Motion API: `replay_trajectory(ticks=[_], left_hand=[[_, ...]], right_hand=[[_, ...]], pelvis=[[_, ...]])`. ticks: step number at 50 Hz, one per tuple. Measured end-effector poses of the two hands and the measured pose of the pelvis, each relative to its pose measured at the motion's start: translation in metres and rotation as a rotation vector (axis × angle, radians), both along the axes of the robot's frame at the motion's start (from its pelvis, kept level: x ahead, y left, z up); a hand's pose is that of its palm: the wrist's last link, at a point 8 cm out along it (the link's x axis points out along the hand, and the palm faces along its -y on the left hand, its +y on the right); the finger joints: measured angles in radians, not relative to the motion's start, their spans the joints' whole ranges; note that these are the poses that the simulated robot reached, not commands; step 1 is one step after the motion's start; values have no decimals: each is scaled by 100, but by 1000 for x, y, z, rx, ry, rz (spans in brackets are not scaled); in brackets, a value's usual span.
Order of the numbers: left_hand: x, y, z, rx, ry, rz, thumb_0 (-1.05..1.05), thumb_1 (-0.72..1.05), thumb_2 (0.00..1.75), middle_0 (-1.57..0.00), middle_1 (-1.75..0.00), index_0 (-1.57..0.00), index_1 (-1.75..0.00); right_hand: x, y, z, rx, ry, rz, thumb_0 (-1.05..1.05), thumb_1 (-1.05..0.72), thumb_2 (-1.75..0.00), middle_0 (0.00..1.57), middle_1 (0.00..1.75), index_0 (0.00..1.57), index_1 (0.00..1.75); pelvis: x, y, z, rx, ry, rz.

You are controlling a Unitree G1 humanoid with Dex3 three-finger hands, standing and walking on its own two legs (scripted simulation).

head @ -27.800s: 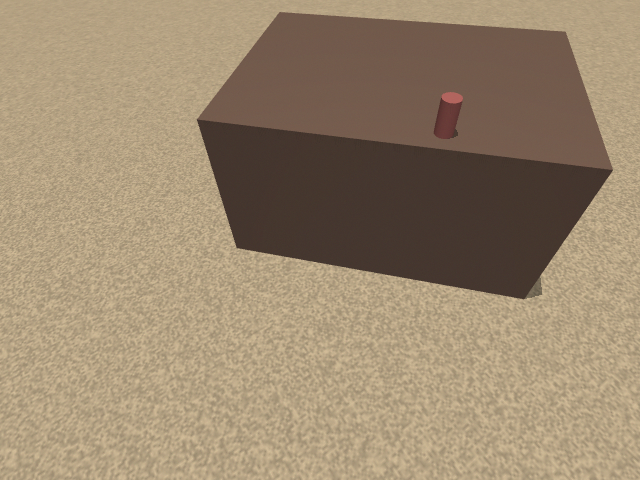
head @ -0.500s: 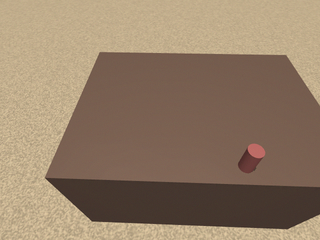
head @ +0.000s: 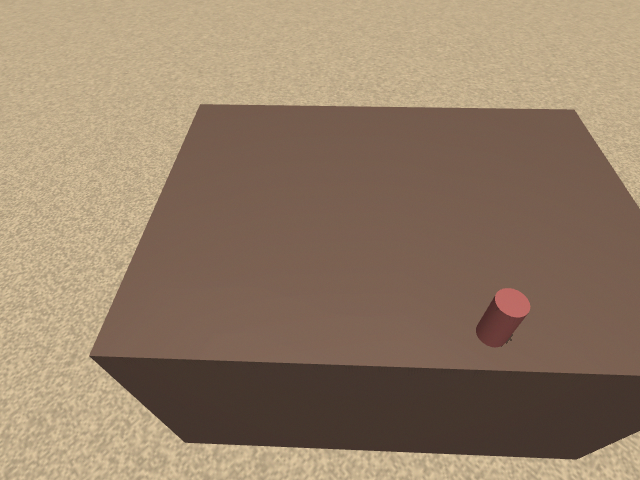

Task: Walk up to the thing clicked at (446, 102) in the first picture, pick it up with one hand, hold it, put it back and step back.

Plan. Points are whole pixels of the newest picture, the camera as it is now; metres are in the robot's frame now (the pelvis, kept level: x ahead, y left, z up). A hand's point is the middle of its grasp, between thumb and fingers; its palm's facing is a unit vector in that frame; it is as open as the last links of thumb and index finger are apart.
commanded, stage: stand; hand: right
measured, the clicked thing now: (501, 318) +0.40 -0.27 -0.13
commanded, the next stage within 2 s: step back in 0.66 s
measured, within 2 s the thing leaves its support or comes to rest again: neither
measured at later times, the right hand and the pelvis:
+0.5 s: hand out of the picture +0.07 -0.25 -0.16, palm faces -0.02 +0.94 -0.35, open 7.4 cm; pelvis +0.00 +0.00 +0.00, yaw +0 degrees
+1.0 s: hand out of the picture +0.07 -0.31 -0.19, palm faces -0.04 +0.93 -0.36, open 7.4 cm; pelvis -0.07 -0.04 -0.02, yaw +1 degrees
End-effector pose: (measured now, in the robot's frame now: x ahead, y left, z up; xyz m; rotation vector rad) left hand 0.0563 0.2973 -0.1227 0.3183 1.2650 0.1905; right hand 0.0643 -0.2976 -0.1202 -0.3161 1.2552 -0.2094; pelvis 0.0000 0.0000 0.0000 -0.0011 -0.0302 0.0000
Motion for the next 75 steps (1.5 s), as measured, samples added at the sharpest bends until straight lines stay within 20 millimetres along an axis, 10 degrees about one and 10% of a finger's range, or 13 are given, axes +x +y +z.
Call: replay_trajectory(ticks=[33,40,50,65,75], left_hand=[[-1,0,1,2,-5,5,1,90,89,-20,-30,-20,-30],[-7,7,-2,38,-14,28,1,90,89,-20,-30,-20,-30],[-66,-16,4,108,18,26,1,90,89,-20,-30,-20,-30],[-105,3,-6,89,-116,72,1,90,89,-21,-30,-21,-30],[-151,14,-5,65,-82,73,1,90,89,-20,-30,-20,-30]], right_hand=[[2,1,0,2,-7,10,1,-91,-90,20,30,20,30],[-1,-13,-6,-3,-12,7,1,-91,-90,20,30,20,30],[1,-51,-29,-13,-65,48,1,-91,-90,20,30,20,30],[-56,-21,-30,-40,13,187,1,-91,-90,20,30,20,30],[-92,-7,5,-52,-92,154,1,-91,-90,20,30,20,30]], pelvis=[[-1,-1,0,1,-1,5],[-26,-9,-8,-1,11,12],[-66,-37,-24,18,13,20],[-122,-20,-30,14,19,116],[-165,-13,-16,-15,12,57]])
